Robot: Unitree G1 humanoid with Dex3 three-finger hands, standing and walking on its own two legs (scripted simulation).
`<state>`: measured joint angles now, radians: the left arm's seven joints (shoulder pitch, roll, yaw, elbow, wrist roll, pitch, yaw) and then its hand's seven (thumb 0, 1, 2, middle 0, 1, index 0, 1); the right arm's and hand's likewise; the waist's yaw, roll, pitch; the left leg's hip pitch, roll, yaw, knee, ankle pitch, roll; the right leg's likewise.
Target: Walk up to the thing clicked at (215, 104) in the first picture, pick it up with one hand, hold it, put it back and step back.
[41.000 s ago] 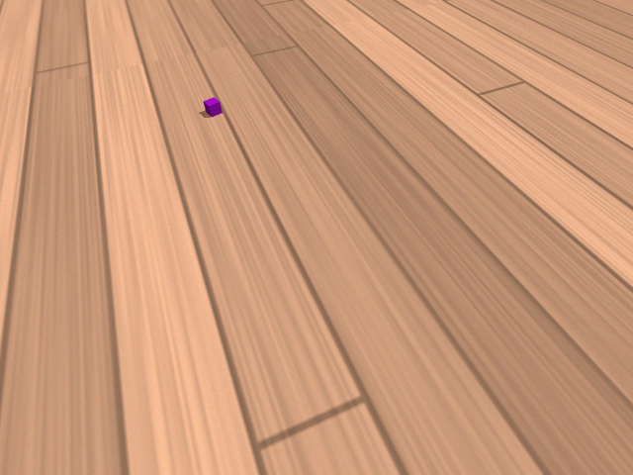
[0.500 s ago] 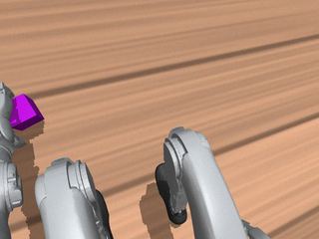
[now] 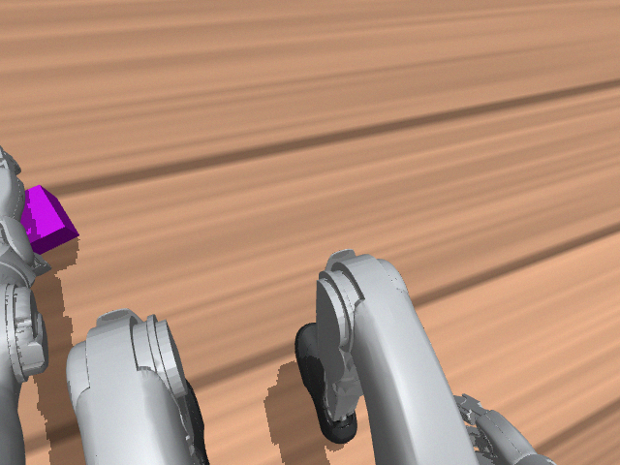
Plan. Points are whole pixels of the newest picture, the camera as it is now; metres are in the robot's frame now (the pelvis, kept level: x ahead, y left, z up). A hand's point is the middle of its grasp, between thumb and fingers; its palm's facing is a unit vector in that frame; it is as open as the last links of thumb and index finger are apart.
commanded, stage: rest palm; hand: left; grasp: from above
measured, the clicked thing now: (36, 222) +0.48 +0.29 -0.29
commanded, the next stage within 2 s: close in 1.26 s
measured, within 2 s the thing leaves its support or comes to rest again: neither
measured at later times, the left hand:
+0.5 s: hand (25, 228) +0.46 +0.29 -0.24, palm faces -0.47 -0.21 -0.86, open 14.5 cm
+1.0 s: hand (41, 217) +0.48 +0.27 -0.26, palm faces -0.39 -0.18 -0.90, open 14.4 cm
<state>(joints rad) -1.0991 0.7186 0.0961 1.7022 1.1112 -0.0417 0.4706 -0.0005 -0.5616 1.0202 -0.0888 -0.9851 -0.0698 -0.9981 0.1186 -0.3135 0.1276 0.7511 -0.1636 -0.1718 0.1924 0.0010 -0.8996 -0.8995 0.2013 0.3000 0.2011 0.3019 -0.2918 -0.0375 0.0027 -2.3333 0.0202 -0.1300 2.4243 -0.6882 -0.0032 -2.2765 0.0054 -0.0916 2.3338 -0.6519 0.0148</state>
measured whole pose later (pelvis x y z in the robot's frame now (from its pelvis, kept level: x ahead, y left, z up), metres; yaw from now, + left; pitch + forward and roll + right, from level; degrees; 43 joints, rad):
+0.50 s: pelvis +0.01 +0.01 -0.01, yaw -4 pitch +32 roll -11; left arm -1.07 0.84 0.18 1.75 1.12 -0.06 0.56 0.00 -0.58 1.02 -0.08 -0.96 -0.06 -0.97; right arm 0.15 -0.30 0.20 0.75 -0.21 -0.23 0.30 0.00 -0.90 -0.90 0.20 0.30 0.20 0.30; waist -0.34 -0.04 0.10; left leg -2.35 0.04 -0.19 2.51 -0.74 0.01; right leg -2.27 0.03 -0.14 2.37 -0.67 0.03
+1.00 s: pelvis +0.00 +0.01 -0.02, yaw -6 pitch +30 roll -13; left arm -1.12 0.90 0.17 1.81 1.18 -0.06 0.70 0.00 -0.57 1.01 -0.09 -0.97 -0.06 -0.99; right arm 0.12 -0.35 0.23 0.73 -0.25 -0.29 0.35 0.00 -0.91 -0.91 0.20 0.30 0.20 0.30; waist -0.38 -0.11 0.13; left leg -2.36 0.03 -0.22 2.54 -0.73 0.01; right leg -2.26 0.04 -0.16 2.36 -0.65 0.04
